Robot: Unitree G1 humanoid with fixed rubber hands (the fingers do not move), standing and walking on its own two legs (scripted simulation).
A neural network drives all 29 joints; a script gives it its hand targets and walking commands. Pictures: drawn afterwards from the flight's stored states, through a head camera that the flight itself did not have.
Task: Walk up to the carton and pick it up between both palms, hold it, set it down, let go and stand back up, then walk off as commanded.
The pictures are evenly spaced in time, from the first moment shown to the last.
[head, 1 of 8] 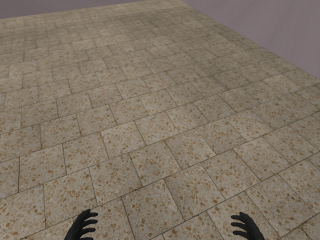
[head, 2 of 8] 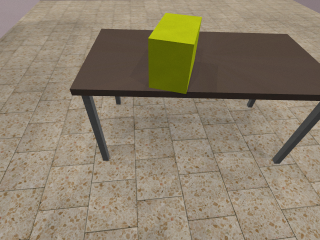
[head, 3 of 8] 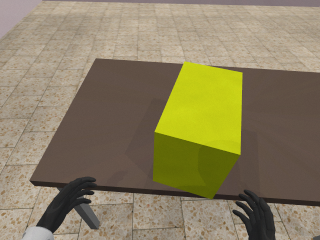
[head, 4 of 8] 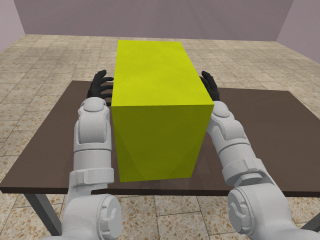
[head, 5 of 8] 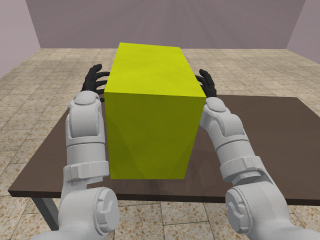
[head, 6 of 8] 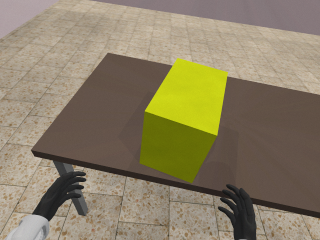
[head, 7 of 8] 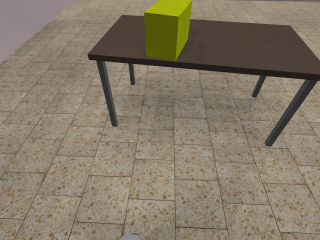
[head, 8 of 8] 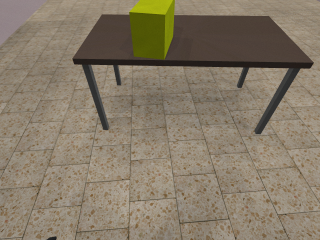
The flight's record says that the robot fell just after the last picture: no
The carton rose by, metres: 0.20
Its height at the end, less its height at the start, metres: +0.00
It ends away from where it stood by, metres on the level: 0.03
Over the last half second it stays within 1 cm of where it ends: yes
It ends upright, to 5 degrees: yes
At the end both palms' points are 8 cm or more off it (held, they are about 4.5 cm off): yes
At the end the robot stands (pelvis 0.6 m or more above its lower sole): yes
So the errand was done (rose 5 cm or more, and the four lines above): yes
